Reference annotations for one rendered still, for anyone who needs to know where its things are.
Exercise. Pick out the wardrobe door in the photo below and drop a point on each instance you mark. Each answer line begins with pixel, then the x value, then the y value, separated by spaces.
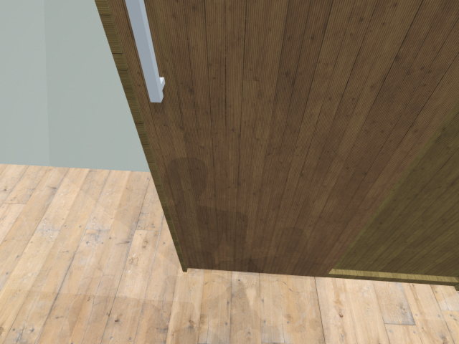
pixel 415 230
pixel 285 123

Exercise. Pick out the handle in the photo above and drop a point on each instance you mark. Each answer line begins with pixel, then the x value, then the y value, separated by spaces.
pixel 139 22

